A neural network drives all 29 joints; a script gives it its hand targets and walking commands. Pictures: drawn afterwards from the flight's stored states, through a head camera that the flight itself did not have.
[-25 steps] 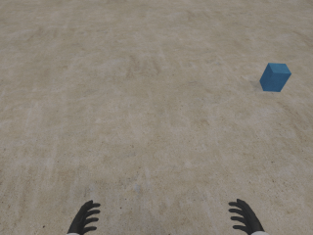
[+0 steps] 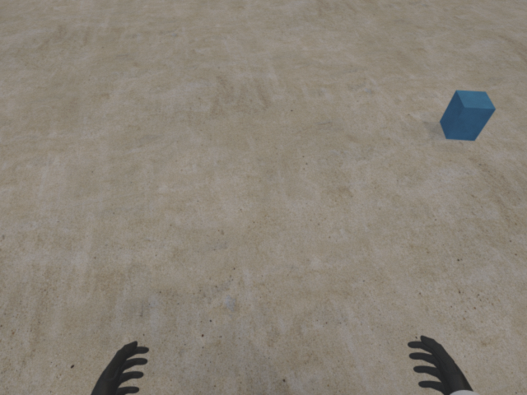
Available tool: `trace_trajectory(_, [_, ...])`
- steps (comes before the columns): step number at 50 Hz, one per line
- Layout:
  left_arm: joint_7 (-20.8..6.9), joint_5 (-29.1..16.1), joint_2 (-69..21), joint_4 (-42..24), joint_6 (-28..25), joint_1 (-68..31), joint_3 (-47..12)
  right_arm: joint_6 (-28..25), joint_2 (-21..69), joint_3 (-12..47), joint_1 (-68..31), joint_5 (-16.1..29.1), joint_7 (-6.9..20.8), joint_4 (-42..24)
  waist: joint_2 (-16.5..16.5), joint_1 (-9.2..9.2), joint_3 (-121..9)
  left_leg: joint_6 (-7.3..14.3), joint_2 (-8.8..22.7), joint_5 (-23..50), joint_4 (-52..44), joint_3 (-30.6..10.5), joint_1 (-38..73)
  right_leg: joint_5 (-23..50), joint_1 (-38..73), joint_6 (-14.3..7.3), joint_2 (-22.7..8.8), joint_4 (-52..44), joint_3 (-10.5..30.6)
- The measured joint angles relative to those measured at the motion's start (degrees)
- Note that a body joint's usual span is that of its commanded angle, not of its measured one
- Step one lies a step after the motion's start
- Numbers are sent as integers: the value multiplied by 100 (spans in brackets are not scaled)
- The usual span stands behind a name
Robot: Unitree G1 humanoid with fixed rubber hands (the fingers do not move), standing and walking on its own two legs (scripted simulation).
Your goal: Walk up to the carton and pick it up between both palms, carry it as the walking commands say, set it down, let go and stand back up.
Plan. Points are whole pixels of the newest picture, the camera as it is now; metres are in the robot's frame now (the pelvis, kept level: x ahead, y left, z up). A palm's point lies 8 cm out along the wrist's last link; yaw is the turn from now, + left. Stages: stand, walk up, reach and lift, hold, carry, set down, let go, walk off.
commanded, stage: stand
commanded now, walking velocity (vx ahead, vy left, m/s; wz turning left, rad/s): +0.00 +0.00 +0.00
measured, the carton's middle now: (465, 115) +1.57 -1.14 -0.64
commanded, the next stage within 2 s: walk up in 0.62 s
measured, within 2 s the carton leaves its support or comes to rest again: neither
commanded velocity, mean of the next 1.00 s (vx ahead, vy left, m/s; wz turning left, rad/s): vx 0.00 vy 0.00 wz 0.00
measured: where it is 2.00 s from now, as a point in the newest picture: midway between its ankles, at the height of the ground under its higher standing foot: (336, 359)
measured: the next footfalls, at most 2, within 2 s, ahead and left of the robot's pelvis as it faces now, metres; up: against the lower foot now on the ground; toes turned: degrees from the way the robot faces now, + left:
right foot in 1.18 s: +0.13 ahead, -0.23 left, +0.00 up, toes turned -12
left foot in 1.44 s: +0.28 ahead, -0.02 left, +0.00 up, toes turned -8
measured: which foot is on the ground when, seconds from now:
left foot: down 0.00-1.00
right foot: down 0.00-0.90, up 0.92-1.00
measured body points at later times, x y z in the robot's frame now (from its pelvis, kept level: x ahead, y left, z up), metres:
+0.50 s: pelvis +0.00 +0.00 +0.00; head +0.02 +0.00 +0.45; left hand +0.15 +0.27 -0.09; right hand +0.15 -0.28 -0.08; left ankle +0.00 +0.12 -0.72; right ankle +0.00 -0.12 -0.72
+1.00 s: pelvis +0.01 -0.01 +0.01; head +0.02 -0.01 +0.46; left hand +0.16 +0.26 -0.09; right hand +0.13 -0.32 -0.07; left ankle +0.00 +0.12 -0.72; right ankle +0.03 -0.14 -0.69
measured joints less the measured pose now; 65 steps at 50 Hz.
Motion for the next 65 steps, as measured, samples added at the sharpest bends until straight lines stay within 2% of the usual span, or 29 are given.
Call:
trace_trajectory(43, [0,0,113,302,-29,0,0,-47,-139,0,0,0,0,305,2,0,-162,0,0,7,0,0,0,6,0,-4,-1,0,0])
trace_trajectory(46, [-259,12,211,311,2,123,-5,-253,-252,-4,60,0,53,371,2,-7,-306,72,37,-52,-37,63,8,-218,-163,-160,8,276,-8])
trace_trajectory(49, [-498,47,437,306,94,259,-1,-455,-453,-4,79,0,56,372,-10,-7,-455,80,231,-41,-258,339,34,-243,-906,-164,-60,986,-3])
trace_trajectory(53, [-741,47,810,302,98,178,1,-564,-790,-23,361,-1,56,380,-114,-4,-360,81,408,-8,-525,535,264,-245,-1443,-136,-413,997,4])
trace_trajectory(56, [-839,47,929,302,96,205,-1,-559,-1019,-28,623,-1,58,471,-101,-1,-481,79,592,-179,-519,579,433,18,-1457,-136,-529,722,4])
trace_trajectory(58, [-854,46,971,300,54,296,0,-537,-1137,-28,670,-1,67,520,-80,3,-649,79,744,-442,-272,607,436,247,-1292,-137,-489,461,4])
trace_trajectory(59, [-853,46,1034,298,-17,340,2,-535,-1170,-30,668,-1,69,522,-113,12,-649,80,819,-641,115,613,402,288,-1071,-196,-447,290,10])
trace_trajectory(60, [-816,46,1033,306,-59,388,3,-505,-1194,-45,617,-1,69,532,-72,50,-610,81,861,-743,780,496,262,320,-1045,-162,-352,465,4])
trace_trajectory(62, [-774,47,950,309,-83,642,-3,-467,-1176,-46,477,-1,77,528,88,82,-598,80,822,-755,1953,318,-93,169,-893,-103,-95,640,2])
trace_trajectory(65, [-702,47,918,305,-86,948,1,-491,-1154,-45,385,0,104,524,238,76,-507,80,657,-689,2422,308,-541,98,-438,-93,140,400,1])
